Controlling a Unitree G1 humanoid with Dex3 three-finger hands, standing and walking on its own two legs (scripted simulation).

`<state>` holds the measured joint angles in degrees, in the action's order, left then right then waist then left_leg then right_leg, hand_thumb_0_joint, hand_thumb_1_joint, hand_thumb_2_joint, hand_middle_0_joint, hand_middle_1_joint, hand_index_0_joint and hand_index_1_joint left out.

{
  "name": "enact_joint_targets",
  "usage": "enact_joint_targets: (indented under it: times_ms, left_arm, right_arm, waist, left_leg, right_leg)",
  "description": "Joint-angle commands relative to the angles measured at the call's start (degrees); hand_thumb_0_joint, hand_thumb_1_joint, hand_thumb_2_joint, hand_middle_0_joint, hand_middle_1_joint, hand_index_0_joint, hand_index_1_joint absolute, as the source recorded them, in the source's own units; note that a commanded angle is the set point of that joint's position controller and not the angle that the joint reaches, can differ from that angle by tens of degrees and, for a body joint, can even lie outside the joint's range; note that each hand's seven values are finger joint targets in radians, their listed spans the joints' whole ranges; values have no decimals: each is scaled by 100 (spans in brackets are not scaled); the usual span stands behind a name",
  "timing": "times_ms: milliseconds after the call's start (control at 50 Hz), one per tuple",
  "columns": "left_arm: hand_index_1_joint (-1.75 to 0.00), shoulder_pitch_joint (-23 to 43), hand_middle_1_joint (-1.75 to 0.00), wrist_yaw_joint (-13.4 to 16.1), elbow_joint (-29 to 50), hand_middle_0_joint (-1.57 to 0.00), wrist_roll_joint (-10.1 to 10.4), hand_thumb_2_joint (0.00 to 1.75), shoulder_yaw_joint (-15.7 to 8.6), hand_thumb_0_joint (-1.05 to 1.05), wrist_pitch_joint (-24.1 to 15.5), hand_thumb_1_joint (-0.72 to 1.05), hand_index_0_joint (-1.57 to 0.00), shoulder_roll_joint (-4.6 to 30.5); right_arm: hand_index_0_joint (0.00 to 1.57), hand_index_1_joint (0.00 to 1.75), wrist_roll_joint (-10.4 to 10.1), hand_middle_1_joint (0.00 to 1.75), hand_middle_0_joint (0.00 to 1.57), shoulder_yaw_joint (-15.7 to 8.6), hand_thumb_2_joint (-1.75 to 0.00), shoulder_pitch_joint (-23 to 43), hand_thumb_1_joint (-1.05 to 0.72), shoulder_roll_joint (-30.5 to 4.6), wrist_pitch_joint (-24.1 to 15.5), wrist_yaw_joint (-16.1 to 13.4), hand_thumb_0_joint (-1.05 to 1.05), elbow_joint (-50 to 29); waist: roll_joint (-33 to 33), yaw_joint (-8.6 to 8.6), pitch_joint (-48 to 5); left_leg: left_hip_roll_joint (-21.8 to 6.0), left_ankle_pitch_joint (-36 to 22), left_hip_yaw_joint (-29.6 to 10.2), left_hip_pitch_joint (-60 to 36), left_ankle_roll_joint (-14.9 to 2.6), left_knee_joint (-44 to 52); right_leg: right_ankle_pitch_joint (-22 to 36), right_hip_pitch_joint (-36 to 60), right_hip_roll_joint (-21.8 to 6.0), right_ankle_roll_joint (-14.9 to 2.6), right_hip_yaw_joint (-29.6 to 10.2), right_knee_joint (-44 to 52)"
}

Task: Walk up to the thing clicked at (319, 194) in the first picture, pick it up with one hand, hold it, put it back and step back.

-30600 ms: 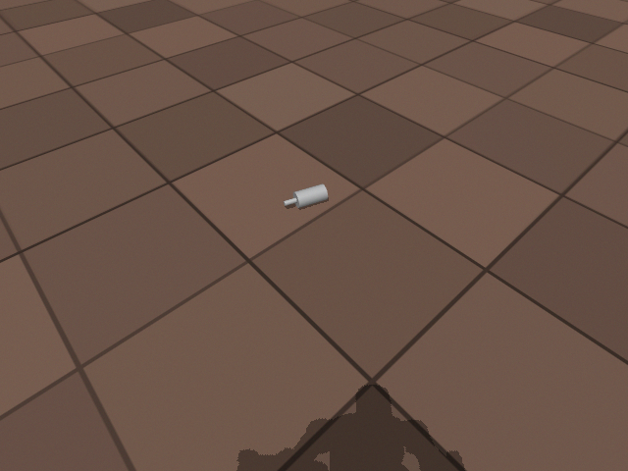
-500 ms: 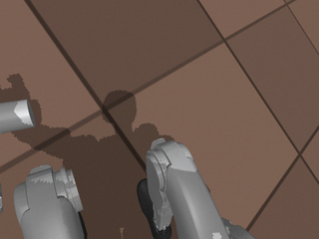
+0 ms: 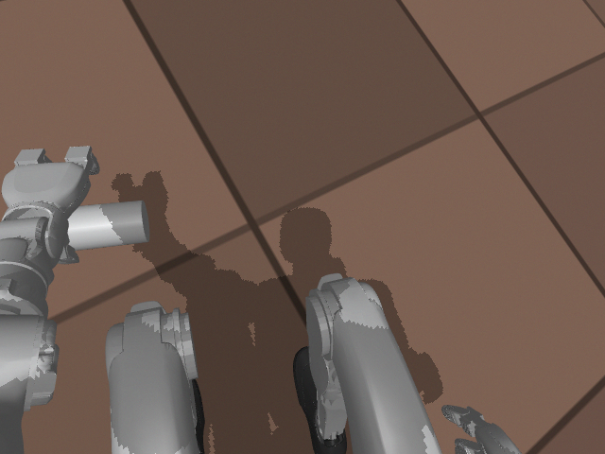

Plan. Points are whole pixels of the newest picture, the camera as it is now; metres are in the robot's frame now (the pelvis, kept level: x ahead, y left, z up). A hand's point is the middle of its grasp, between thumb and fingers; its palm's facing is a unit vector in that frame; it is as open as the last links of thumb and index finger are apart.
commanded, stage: withdraw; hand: left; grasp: from above
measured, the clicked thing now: (84, 227) +0.50 +0.30 -0.32
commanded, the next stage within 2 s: home in 0.08 s
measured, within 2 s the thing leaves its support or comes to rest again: neither
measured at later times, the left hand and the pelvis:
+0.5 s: hand (31, 193) +0.49 +0.29 -0.12, palm faces -0.32 -0.24 -0.92, open 11.7 cm; pelvis +0.02 +0.01 +0.01, yaw +0 degrees
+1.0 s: hand out of the picture +0.29 +0.25 +0.10, palm faces -0.05 -0.88 -0.47, open 7.4 cm; pelvis +0.03 +0.01 +0.20, yaw +5 degrees
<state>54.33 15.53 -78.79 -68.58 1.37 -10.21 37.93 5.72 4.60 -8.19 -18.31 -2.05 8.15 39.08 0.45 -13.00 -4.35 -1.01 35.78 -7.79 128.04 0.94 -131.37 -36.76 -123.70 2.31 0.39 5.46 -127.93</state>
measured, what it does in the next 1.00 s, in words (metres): rises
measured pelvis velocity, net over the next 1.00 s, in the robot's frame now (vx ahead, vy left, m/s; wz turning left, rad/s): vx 0.03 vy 0.01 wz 0.09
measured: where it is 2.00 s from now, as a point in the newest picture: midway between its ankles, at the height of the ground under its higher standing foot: (258, 440)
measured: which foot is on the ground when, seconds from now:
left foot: down 0.00-1.00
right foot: down 0.00-1.00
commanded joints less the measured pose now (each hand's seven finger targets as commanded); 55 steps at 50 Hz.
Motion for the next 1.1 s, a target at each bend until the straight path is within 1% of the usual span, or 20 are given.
enact_joint_targets:
  times_ms: [0, 80, 120, 160, 180, 220, 280, 380, 460, 520, 600, 640, 660, 700, 780, 860, 880, 960, 1060, 1080]
  left_arm:
    - [-99, 1964, -99, 640, 286, -7, -243, 100, -465, 0, -182, -50, -8, 1737]
    - [-99, 2579, -100, 989, 238, -8, -363, 99, -540, 0, -305, -51, -8, 1980]
    - [-98, 2712, -100, 1127, 343, -7, -366, 98, -644, 0, -300, -50, -8, 2095]
    - [-98, 2623, -99, 1215, 471, -7, -266, 98, -597, 0, -253, -50, -8, 1945]
    - [-90, 2626, -91, 1255, 722, -15, -227, 91, -655, 0, -217, -42, -16, 1989]
    - [-79, 2396, -76, 1254, 992, -27, -83, 102, -716, 0, -79, -26, -24, 1988]
    - [-74, 2005, -72, 1144, 1196, -26, 180, 100, -833, 0, 214, -17, -24, 2014]
    - [-59, 1304, -57, 613, 1573, -24, 981, 92, -909, 0, 673, 8, -22, 1588]
    - [-51, -74, -49, -124, 2380, -23, 1936, 96, -671, 0, 1043, 39, -22, 780]
    - [-48, -772, -47, -690, 3368, -24, 2598, 102, -725, 0, 1209, 63, -23, 673]
    - [-33, -1646, -33, -1166, 4633, -21, 3461, 95, -515, 0, 1276, 92, -21, 50]
    - [-30, -1795, -30, -1244, 5405, -20, 3797, 90, -611, 0, 1226, 90, -20, 47]
    - [-30, -1824, -30, -1224, 5673, -20, 3953, 90, -838, 0, 1213, 90, -20, 180]
    - [-30, -2261, -30, -1208, 5806, -20, 4170, 90, -655, 0, 1219, 90, -20, -204]
    - [-30, -2793, -30, -1051, 6607, -20, 4539, 90, -809, 0, 1393, 90, -20, -324]
    - [-30, -3580, -30, -1039, 6989, -20, 5202, 90, -636, 0, 1793, 90, -20, -800]
    - [-30, -3927, -30, -1046, 6835, -20, 5377, 91, -560, 0, 1912, 90, -20, -975]
    - [-30, -4426, -30, -1024, 7528, -20, 6040, 91, -612, 0, 2229, 90, -20, -1003]
    - [-30, -5203, -30, -952, 7791, -20, 6476, 90, -592, 0, 2543, 90, -20, -1357]
    - [-30, -5296, -30, -937, 7856, -20, 6555, 90, -711, 0, 2606, 90, -20, -1316]
  right_arm:
    - [20, 30, 88, 30, 20, -256, -90, -882, -89, -1120, -63, -166, 0, -37]
    - [20, 30, 224, 30, 20, -227, -90, -1093, -90, -1181, -172, -214, 0, 69]
    - [20, 30, 285, 30, 20, -283, -89, -1156, -89, -1244, -253, -211, 0, 122]
    - [20, 30, 317, 30, 20, -341, -90, -1205, -90, -1252, -300, -201, 0, 184]
    - [20, 30, 330, 30, 20, -365, -89, -1239, -88, -1267, -310, -204, 0, 191]
    - [20, 30, 301, 30, 20, -477, -89, -1265, -88, -1308, -320, -187, 0, 141]
    - [20, 30, 208, 30, 20, -615, -89, -1401, -88, -1308, -264, -146, 0, 208]
    - [20, 30, -19, 30, 20, -779, -90, -1619, -89, -1173, -139, -79, 0, 226]
    - [20, 30, -261, 30, 20, -876, -90, -1481, -89, -1051, -12, -53, 0, -16]
    - [20, 30, -399, 30, 20, -923, -90, -1256, -89, -1022, 86, -133, 0, -297]
    - [20, 30, -498, 30, 20, -915, -90, -965, -90, -824, 86, -304, 0, -555]
    - [20, 30, -542, 30, 20, -933, -90, -850, -90, -733, 28, -393, 0, -729]
    - [20, 30, -565, 30, 20, -963, -90, -757, -90, -755, 1, -450, 0, -771]
    - [20, 30, -599, 30, 20, -930, -90, -619, -90, -651, -59, -527, 0, -845]
    - [20, 30, -684, 30, 20, -890, -90, -318, -90, -630, -186, -753, 0, -973]
    - [20, 30, -747, 30, 20, -849, -90, -50, -90, -584, -308, -948, 0, -1123]
    - [20, 30, -762, 30, 20, -829, -90, -45, -90, -561, -339, -991, 0, -1118]
    - [20, 30, -798, 30, 20, -730, -90, 42, -90, -445, -465, -1141, 0, -1286]
    - [20, 30, -808, 30, 20, -599, -90, -87, -90, -278, -616, -1350, 0, -1338]
    - [20, 30, -798, 30, 20, -587, -90, -121, -90, -268, -638, -1400, 0, -1334]
  waist:
    - [-1370, -67, -3166]
    - [-1585, -313, -3412]
    - [-1944, -298, -3675]
    - [-2087, -338, -3746]
    - [-2257, -277, -3993]
    - [-2585, -151, -4515]
    - [-2628, 60, -4931]
    - [-2133, 344, -4934]
    - [-1591, 508, -4586]
    - [-980, 597, -4369]
    - [-492, 614, -3855]
    - [-592, 687, -3909]
    - [-630, 770, -3981]
    - [-670, 730, -3680]
    - [-1262, 884, -3609]
    - [-1056, 816, -3249]
    - [-890, 738, -3006]
    - [-832, 785, -3032]
    - [-756, 771, -2425]
    - [-760, 806, -2400]
  left_leg:
    - [150, 6, 513, -2056, -264, 1065]
    - [108, -109, 485, -2239, -238, 859]
    - [96, -237, 457, -2596, -183, 863]
    - [69, -230, 450, -2744, -164, 859]
    - [82, -275, 463, -2902, -149, 926]
    - [74, -480, 479, -3298, -123, 1017]
    - [61, -842, 520, -3579, -125, 1172]
    - [63, -1170, 541, -3646, -206, 1542]
    - [81, -1119, 419, -3742, -254, 2130]
    - [65, -1055, 386, -3648, -321, 2407]
    - [28, -799, 363, -3756, -350, 2850]
    - [29, -602, 390, -3974, -346, 3127]
    - [31, -479, 377, -4166, -327, 3231]
    - [18, -271, 374, -4393, -312, 3565]
    - [-38, 164, 178, -5359, -213, 4452]
    - [-22, 454, 71, -5925, -220, 5074]
    - [-15, 458, 65, -5996, -225, 5195]
    - [8, -13, 165, -6608, -229, 5588]
    - [3, -296, 162, -7250, -206, 6292]
    - [14, -410, 162, -7376, -208, 6408]
  right_leg:
    - [173, 1415, 173, -313, 141, 1261]
    - [270, 1389, 165, -281, 177, 1155]
    - [429, 1255, 129, -294, 269, 995]
    - [471, 1171, 124, -293, 320, 968]
    - [547, 1240, 106, -292, 352, 953]
    - [821, 1285, 77, -301, 412, 866]
    - [1171, 1534, 77, -323, 381, 964]
    - [1426, 2047, 68, -292, 263, 1380]
    - [1367, 2490, 73, -265, 169, 1885]
    - [1434, 2990, 94, -224, 50, 2286]
    - [1265, 3476, 53, -202, -56, 2882]
    - [1085, 3777, 34, -200, -133, 3151]
    - [949, 3827, 11, -214, -153, 3270]
    - [789, 3870, 0, -208, -193, 3504]
    - [474, 4113, -49, -219, -216, 3882]
    - [252, 4526, -51, -183, -245, 4504]
    - [223, 4636, -61, -169, -257, 4674]
    - [505, 5419, -67, -164, -316, 5226]
    - [719, 6169, -75, -168, -350, 5981]
    - [813, 6361, -77, -163, -351, 6108]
